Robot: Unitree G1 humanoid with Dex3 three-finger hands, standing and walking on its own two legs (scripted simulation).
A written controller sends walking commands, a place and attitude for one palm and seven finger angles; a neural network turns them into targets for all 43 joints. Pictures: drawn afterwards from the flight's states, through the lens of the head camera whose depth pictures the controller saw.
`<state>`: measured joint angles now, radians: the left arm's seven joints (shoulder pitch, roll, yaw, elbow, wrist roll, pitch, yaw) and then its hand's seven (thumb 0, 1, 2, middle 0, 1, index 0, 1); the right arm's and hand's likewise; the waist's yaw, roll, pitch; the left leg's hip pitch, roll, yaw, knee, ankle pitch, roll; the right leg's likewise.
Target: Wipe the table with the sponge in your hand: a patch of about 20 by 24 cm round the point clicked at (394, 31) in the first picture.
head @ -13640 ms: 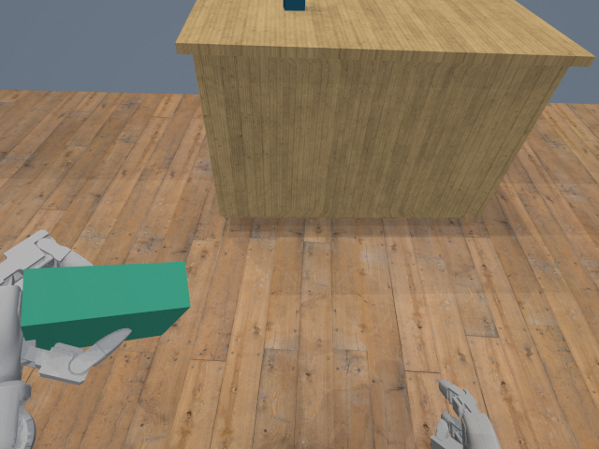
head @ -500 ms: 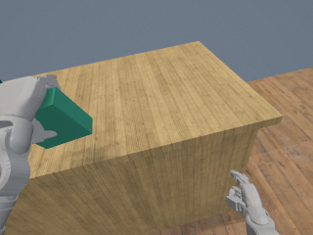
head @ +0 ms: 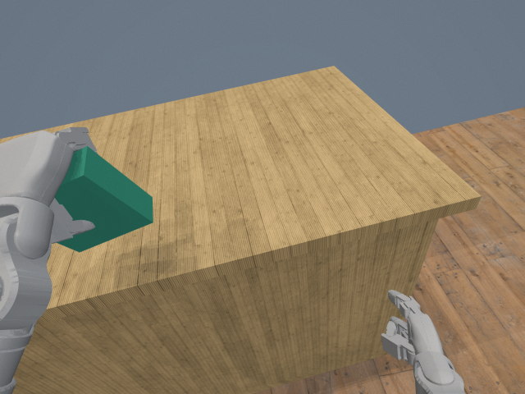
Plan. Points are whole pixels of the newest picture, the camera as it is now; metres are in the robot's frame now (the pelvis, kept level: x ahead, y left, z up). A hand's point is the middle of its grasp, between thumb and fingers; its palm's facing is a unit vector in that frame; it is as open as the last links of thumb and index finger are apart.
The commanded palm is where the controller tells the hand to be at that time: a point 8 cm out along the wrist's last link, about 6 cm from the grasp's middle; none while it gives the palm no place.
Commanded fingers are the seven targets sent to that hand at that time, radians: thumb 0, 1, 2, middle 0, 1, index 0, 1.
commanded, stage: move the sponge above the wiping area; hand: left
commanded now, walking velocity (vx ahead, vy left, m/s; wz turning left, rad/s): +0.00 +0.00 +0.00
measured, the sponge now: (95, 212) +0.26 +0.29 +0.19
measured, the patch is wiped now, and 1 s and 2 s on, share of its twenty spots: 0.00 0.00 0.15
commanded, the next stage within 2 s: none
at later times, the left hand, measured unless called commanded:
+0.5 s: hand (70, 198) +0.26 +0.31 +0.22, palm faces +0.25 -0.07 -0.97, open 9.6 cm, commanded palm +0.22 +0.29 +0.28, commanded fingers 0.00 0.10 1.30 -1.20 -1.60 -1.20 -1.60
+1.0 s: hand (88, 210) +0.27 +0.31 +0.19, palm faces +0.08 -0.04 -1.00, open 9.6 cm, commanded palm +0.24 +0.30 +0.27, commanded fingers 0.00 0.10 1.30 -1.20 -1.60 -1.20 -1.60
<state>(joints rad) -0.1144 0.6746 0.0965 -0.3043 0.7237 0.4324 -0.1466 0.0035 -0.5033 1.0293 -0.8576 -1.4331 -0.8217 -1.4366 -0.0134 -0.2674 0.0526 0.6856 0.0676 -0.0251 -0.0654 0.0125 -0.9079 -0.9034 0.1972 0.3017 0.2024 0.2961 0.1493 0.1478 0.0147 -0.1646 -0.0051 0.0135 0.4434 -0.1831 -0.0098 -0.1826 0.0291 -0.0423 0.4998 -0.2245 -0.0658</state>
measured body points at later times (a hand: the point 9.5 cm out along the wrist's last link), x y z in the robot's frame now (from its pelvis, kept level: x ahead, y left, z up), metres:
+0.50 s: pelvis +0.01 +0.01 +0.00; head -0.01 -0.04 +0.45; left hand +0.25 +0.31 +0.27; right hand +0.29 -0.15 -0.06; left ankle +0.04 +0.13 -0.74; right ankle +0.04 -0.07 -0.74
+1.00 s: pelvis +0.01 +0.00 +0.00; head +0.00 -0.06 +0.45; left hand +0.27 +0.31 +0.24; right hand +0.27 -0.18 -0.08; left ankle +0.04 +0.13 -0.74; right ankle +0.04 -0.07 -0.74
